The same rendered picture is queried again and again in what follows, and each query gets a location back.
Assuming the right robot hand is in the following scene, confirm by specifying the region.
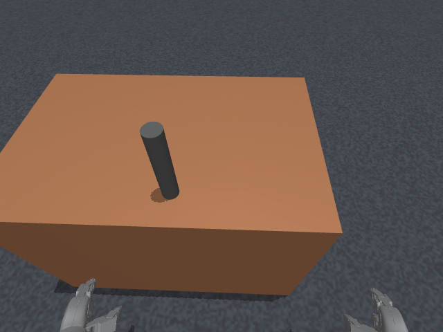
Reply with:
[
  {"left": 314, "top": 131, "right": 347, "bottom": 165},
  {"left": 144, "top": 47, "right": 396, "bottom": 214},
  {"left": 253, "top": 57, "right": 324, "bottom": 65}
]
[{"left": 343, "top": 288, "right": 408, "bottom": 332}]

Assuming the can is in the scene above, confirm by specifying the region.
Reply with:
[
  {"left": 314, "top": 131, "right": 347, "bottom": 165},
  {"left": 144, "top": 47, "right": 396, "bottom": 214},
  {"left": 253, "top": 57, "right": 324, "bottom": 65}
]
[{"left": 140, "top": 122, "right": 179, "bottom": 200}]

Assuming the left robot hand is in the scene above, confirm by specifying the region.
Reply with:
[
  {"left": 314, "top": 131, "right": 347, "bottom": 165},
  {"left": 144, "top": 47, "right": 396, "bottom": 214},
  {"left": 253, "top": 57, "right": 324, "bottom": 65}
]
[{"left": 60, "top": 278, "right": 123, "bottom": 332}]

